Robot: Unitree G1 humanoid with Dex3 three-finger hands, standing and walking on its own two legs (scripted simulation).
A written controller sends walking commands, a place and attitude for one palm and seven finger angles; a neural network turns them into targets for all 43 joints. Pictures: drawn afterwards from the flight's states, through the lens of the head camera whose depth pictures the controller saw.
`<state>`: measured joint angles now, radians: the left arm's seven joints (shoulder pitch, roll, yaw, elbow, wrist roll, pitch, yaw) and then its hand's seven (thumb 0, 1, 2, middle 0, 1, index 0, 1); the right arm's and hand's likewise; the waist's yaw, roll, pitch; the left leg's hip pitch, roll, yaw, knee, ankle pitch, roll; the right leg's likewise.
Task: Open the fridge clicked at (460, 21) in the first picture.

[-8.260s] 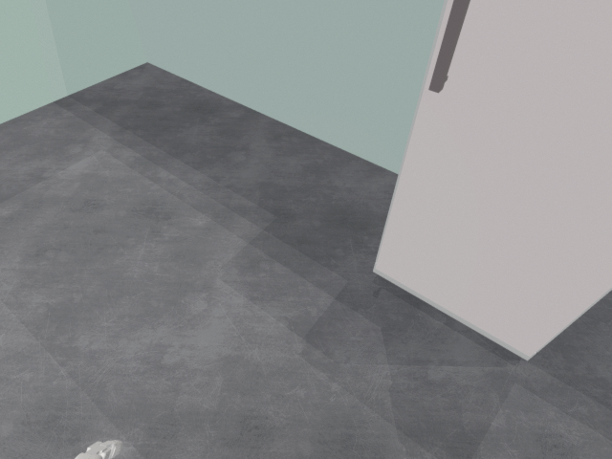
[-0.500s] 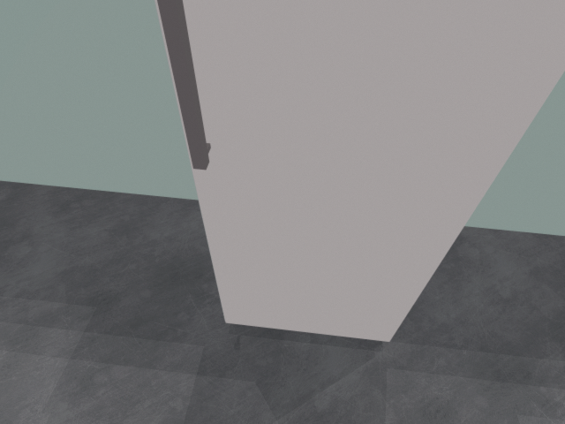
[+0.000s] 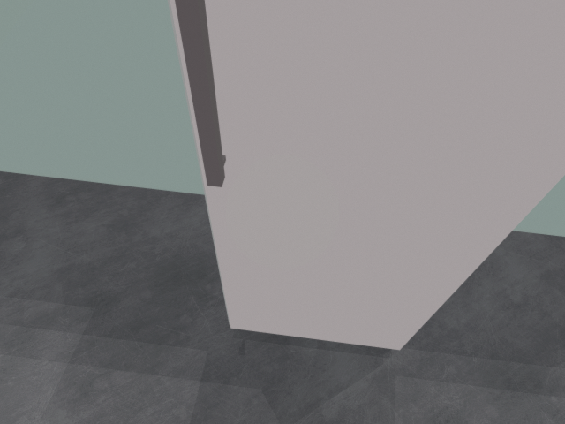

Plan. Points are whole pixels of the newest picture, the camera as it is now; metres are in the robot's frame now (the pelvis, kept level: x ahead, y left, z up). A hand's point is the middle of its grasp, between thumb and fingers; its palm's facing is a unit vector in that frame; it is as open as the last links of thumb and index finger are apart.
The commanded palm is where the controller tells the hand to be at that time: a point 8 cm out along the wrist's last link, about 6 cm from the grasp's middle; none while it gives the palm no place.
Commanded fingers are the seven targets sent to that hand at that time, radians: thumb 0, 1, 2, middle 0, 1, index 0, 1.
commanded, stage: come to a stop and stand still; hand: left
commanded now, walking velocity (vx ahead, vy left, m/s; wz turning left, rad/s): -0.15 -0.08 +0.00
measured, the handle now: (205, 64) +0.47 +0.14 +0.26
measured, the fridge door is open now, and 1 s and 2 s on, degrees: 0 0 0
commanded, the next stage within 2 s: look again from close up in 1.24 s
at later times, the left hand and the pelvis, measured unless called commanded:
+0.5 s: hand out of the picture +0.01 +0.15 -0.16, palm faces +0.03 -0.97 -0.22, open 7.2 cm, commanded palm none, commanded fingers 0.00 0.90 0.90 -0.20 -0.30 -0.20 -0.30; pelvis -0.03 -0.03 +0.01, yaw +0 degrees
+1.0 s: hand out of the picture -0.07 +0.13 -0.17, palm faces +0.03 -0.98 -0.17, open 7.3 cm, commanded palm none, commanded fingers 0.00 0.90 0.90 -0.20 -0.30 -0.20 -0.30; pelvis -0.05 -0.02 +0.00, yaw +0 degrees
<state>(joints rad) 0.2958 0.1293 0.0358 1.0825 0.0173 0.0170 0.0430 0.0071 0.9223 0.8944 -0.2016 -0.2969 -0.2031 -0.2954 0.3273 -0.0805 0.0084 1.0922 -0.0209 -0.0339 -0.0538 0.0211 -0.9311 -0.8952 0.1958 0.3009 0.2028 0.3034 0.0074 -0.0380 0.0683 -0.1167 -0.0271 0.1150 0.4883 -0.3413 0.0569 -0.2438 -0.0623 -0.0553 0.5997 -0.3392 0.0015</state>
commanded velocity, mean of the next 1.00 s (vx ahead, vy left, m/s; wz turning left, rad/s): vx -0.02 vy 0.00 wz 0.00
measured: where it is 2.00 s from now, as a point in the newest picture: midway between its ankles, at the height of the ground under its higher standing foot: outside the picture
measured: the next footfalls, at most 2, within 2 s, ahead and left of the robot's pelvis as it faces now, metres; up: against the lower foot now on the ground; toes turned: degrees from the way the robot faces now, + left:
none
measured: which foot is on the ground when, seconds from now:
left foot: down 0.00-1.00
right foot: down 0.00-1.00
